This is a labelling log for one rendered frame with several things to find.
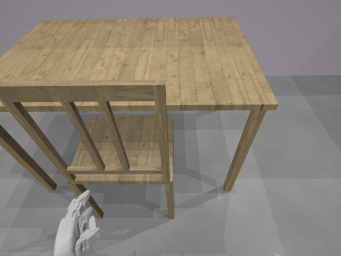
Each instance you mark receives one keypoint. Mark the table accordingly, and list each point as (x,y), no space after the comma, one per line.
(206,62)

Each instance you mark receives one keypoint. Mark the robot left hand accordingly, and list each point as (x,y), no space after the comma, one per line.
(71,235)

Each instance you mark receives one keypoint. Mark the chair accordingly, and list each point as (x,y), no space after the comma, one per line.
(114,150)

